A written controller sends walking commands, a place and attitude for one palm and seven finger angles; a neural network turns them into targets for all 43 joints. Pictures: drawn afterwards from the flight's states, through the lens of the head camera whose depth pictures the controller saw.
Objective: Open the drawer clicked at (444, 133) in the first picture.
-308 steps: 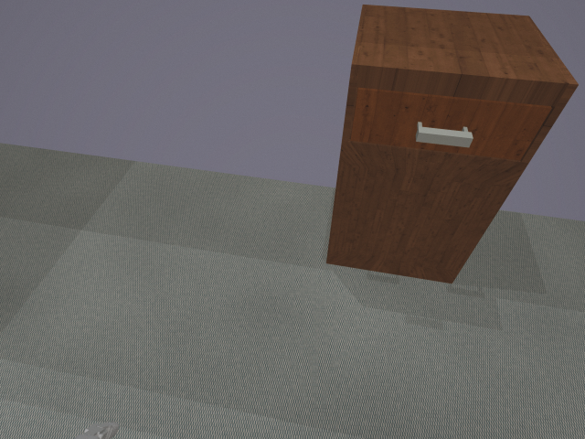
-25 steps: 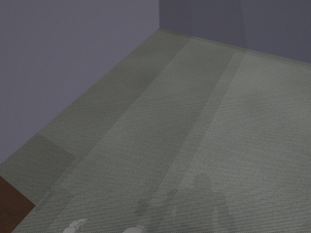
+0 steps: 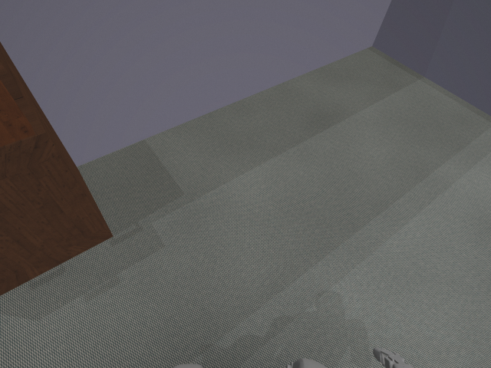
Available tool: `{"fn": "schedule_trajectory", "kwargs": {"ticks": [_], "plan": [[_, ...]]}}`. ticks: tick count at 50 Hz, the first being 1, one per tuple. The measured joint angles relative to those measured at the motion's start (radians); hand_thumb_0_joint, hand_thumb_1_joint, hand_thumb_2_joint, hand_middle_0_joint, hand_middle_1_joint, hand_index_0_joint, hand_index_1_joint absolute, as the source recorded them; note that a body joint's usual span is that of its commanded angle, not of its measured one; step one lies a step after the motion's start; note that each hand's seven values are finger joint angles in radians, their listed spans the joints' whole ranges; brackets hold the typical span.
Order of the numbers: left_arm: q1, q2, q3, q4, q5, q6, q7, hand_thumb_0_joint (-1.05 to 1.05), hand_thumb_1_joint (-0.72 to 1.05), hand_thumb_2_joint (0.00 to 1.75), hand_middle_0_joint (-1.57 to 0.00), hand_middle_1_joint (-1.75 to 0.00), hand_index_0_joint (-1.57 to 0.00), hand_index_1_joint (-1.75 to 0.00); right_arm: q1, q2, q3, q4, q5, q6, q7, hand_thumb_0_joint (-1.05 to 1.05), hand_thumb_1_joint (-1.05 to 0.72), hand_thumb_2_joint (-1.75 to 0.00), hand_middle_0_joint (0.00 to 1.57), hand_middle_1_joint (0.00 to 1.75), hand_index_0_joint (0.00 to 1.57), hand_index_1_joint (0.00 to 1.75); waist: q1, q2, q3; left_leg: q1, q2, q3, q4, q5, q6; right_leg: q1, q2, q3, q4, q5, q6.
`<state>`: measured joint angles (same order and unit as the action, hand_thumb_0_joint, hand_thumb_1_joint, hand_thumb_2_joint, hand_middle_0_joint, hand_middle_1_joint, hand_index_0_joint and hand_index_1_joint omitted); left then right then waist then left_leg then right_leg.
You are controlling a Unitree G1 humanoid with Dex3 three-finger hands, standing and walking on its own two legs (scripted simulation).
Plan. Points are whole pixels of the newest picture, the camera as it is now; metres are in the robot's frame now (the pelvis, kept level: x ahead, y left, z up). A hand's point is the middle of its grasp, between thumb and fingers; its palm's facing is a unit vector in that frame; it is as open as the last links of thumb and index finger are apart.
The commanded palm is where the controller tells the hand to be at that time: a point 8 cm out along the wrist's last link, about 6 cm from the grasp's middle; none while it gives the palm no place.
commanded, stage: turn to face it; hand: left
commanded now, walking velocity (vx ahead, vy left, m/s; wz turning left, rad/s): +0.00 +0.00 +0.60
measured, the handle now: out of the picture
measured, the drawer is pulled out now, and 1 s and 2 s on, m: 0.00 0.00 0.00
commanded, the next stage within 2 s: take the last steps up to it in 1.18 s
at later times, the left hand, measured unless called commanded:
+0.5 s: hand out of the picture +0.05 +0.18 -0.13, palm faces +0.28 -0.91 -0.29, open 7.4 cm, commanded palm none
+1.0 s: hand out of the picture -0.11 +0.22 -0.16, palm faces +0.56 -0.79 -0.25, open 7.4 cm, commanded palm none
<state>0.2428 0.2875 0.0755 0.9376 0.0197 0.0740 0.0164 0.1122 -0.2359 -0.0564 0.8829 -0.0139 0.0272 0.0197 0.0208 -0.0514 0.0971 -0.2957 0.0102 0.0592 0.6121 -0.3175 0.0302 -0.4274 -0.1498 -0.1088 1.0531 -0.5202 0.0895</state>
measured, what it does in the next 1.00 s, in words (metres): steps on the spot, turning left: right foot, then left foot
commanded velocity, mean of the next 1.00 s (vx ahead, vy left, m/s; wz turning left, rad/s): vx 0.00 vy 0.00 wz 0.50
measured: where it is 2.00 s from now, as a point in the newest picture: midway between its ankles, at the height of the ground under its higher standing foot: outside the picture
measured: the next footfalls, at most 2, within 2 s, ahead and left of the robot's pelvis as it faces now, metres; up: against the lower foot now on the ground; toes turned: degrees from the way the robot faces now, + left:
right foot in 0.34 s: +0.07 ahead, -0.14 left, +0.00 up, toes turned +10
left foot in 0.76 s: -0.04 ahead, +0.11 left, +0.00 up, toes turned +33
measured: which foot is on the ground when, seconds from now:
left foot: down 0.00-0.34, up 0.36-0.74, down 0.76-1.00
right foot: up 0.00-0.32, down 0.34-0.76, up 0.78-1.00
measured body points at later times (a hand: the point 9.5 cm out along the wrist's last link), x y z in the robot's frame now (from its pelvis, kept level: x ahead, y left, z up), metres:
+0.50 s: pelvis +0.00 -0.04 +0.01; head +0.03 -0.07 +0.46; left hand +0.03 +0.22 -0.11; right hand +0.12 -0.28 -0.15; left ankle -0.05 +0.09 -0.64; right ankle +0.03 -0.15 -0.73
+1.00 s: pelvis -0.04 +0.01 +0.01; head -0.03 +0.04 +0.46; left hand -0.14 +0.27 -0.14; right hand +0.18 -0.15 -0.11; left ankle -0.07 +0.09 -0.73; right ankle +0.04 -0.13 -0.65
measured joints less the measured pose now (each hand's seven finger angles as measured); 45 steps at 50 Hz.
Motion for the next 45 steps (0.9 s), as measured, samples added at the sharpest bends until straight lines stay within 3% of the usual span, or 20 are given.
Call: {"fn": "schedule_trajectory", "kwargs": {"ticks": [3,6,13,16,18,20,23,26,30,35,38,39,41,45], "plan": [[-0.018,0.005,0.005,-0.008,0.000,-0.005,-0.007,0.01,0.91,0.90,-0.20,-0.30,-0.19,-0.30,0.013,0.006,0.006,0.003,-0.002,0.002,-0.008,0.01,-0.90,-0.90,0.20,0.30,0.20,0.30,-0.006,0.011,-0.007,0.023,-0.012,-0.032,-0.060,0.040,0.001,-0.044,0.025,0.040,0.052,0.074,0.006],[-0.039,-0.001,0.003,-0.028,0.000,-0.011,-0.010,0.01,0.91,0.90,-0.20,-0.30,-0.19,-0.30,0.029,0.010,0.007,0.010,-0.004,0.006,-0.008,0.01,-0.90,-0.90,0.20,0.30,0.20,0.30,-0.014,0.023,-0.016,0.034,-0.026,-0.064,-0.104,0.071,0.005,-0.047,0.039,0.066,0.006,0.105,0.011],[-0.097,-0.038,-0.013,-0.073,-0.007,-0.023,-0.005,0.00,0.91,0.90,-0.20,-0.30,-0.19,-0.30,0.073,0.011,-0.003,0.025,-0.008,0.020,-0.005,0.01,-0.90,-0.90,0.20,0.30,0.20,0.30,-0.050,0.062,-0.028,0.013,-0.055,-0.151,-0.107,0.093,-0.011,0.035,0.090,0.092,-0.224,0.091,0.004],[-0.106,-0.055,-0.024,-0.095,-0.012,-0.040,-0.004,0.00,0.91,0.90,-0.20,-0.30,-0.19,-0.30,0.092,0.004,-0.013,0.031,-0.006,0.030,-0.004,0.01,-0.90,-0.90,0.20,0.30,0.20,0.30,-0.059,0.077,-0.035,-0.017,-0.072,-0.188,-0.068,0.084,-0.030,0.121,0.114,0.083,-0.415,0.170,-0.007],[-0.106,-0.072,-0.032,-0.104,-0.005,-0.058,-0.001,0.00,0.91,0.90,-0.20,-0.30,-0.20,-0.30,0.100,-0.008,-0.024,0.034,0.001,0.036,-0.003,0.01,-0.90,-0.90,0.20,0.30,0.20,0.30,-0.058,0.099,-0.035,-0.060,-0.079,-0.203,0.025,0.006,-0.047,0.152,0.120,0.062,-0.485,0.219,-0.058],[-0.099,-0.090,-0.044,-0.107,-0.001,-0.063,0.001,0.00,0.91,0.90,-0.20,-0.30,-0.20,-0.30,0.104,-0.020,-0.035,0.041,-0.003,0.047,-0.003,0.01,-0.90,-0.90,0.20,0.30,0.20,0.30,-0.062,0.110,-0.030,-0.126,-0.085,-0.172,0.222,-0.120,-0.060,0.162,0.104,0.034,-0.474,0.216,-0.091],[-0.077,-0.108,-0.052,-0.100,0.001,-0.060,0.003,0.00,0.91,0.90,-0.20,-0.30,-0.20,-0.30,0.105,-0.034,-0.045,0.050,-0.007,0.059,0.006,0.01,-0.90,-0.90,0.20,0.30,0.20,0.30,-0.064,0.111,-0.026,-0.199,-0.061,-0.114,0.478,-0.105,-0.079,0.198,0.079,0.000,-0.504,0.223,-0.097],[-0.060,-0.113,-0.055,-0.086,0.004,-0.057,0.005,0.00,0.90,0.90,-0.20,-0.30,-0.20,-0.30,0.105,-0.039,-0.046,0.054,-0.008,0.063,0.013,0.01,-0.90,-0.90,0.20,0.30,0.20,0.30,-0.068,0.102,-0.021,-0.214,-0.022,-0.081,0.552,-0.069,-0.099,0.222,0.056,-0.036,-0.527,0.230,-0.093],[-0.041,-0.108,-0.054,-0.071,0.009,-0.057,0.004,0.00,0.90,0.90,-0.20,-0.30,-0.20,-0.30,0.095,-0.036,-0.041,0.064,-0.005,0.072,0.016,0.01,-0.90,-0.90,0.20,0.30,0.20,0.30,-0.057,0.077,-0.012,-0.172,0.017,-0.051,0.453,-0.090,-0.113,0.235,0.022,-0.083,-0.532,0.227,-0.084],[-0.018,-0.078,-0.042,-0.052,0.014,-0.053,-0.001,0.00,0.90,0.90,-0.20,-0.30,-0.20,-0.30,0.059,-0.029,-0.025,0.058,0.002,0.061,0.014,0.01,-0.91,-0.90,0.20,0.29,0.20,0.30,-0.028,0.041,0.004,-0.074,0.028,-0.001,0.205,-0.118,-0.100,0.217,-0.024,-0.133,-0.486,0.205,-0.057],[0.007,-0.049,-0.027,-0.039,0.006,-0.043,-0.003,0.00,0.90,0.90,-0.20,-0.30,-0.20,-0.30,0.044,-0.027,-0.015,0.037,0.001,0.034,0.014,0.01,-0.90,-0.90,0.20,0.30,0.20,0.30,-0.017,0.022,-0.003,0.011,0.018,0.023,-0.005,0.021,-0.066,0.178,-0.056,-0.153,-0.394,0.163,-0.029],[0.008,-0.035,-0.020,-0.031,0.002,-0.035,-0.003,0.00,0.90,0.90,-0.20,-0.30,-0.20,-0.30,0.034,-0.019,-0.014,0.032,0.000,0.024,0.012,0.01,-0.90,-0.90,0.20,0.30,0.20,0.30,-0.011,0.003,0.001,0.001,0.005,0.026,0.009,0.028,-0.039,0.144,-0.063,-0.119,-0.319,0.092,-0.019],[0.007,-0.015,-0.012,-0.008,0.001,-0.010,0.005,0.00,0.91,0.90,-0.20,-0.30,-0.20,-0.30,0.023,-0.006,-0.004,0.024,-0.001,0.006,0.005,0.01,-0.90,-0.90,0.20,0.30,0.20,0.30,-0.004,-0.007,0.002,-0.008,0.000,0.022,0.033,-0.001,-0.001,0.070,-0.027,-0.035,-0.140,-0.019,-0.013],[-0.006,-0.004,-0.005,0.018,-0.001,-0.002,0.000,0.01,0.91,0.90,-0.20,-0.30,-0.20,-0.30,0.029,0.013,0.010,0.022,-0.004,-0.003,-0.014,0.01,-0.90,-0.90,0.20,0.30,0.20,0.30,-0.010,0.009,-0.012,0.025,-0.006,-0.011,-0.044,0.031,0.011,-0.016,0.026,0.029,0.043,0.040,-0.007]]}}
